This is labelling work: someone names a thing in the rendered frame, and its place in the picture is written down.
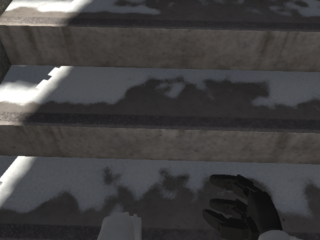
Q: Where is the robot right hand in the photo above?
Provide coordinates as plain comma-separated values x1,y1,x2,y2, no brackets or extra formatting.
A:
202,174,285,240

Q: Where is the right robot forearm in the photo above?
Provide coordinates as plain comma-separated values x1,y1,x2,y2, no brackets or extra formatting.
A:
258,230,290,240

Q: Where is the robot left thigh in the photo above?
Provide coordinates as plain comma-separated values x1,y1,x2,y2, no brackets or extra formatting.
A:
97,212,142,240

